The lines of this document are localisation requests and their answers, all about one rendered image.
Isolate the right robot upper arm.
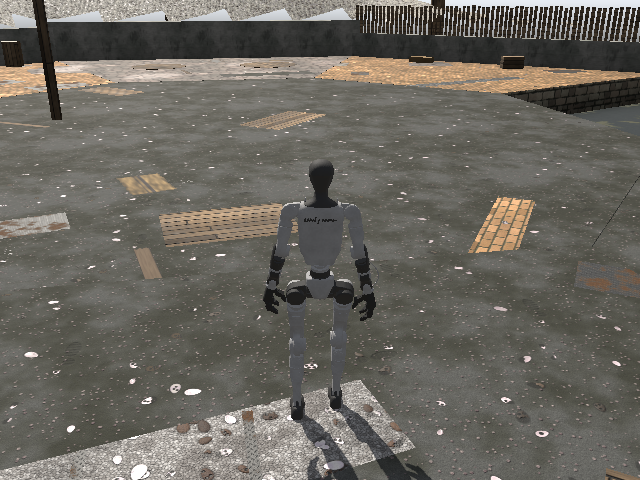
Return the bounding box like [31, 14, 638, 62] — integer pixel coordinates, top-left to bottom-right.
[342, 203, 366, 259]

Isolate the left robot upper arm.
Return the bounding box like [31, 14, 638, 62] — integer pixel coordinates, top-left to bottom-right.
[274, 202, 300, 258]

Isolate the robot head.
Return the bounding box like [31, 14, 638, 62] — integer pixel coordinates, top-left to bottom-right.
[304, 159, 338, 208]

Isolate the left robot forearm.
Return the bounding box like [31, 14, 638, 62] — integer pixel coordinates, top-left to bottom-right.
[265, 242, 285, 290]

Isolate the robot left shin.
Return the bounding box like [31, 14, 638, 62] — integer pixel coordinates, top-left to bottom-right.
[289, 338, 304, 406]

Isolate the right robot forearm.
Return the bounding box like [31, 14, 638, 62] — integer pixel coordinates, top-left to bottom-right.
[355, 244, 374, 295]

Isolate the left robot hand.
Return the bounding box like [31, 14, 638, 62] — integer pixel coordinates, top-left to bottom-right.
[263, 287, 286, 314]

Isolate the right robot hand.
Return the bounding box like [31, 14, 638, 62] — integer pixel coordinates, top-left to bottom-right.
[352, 292, 376, 321]

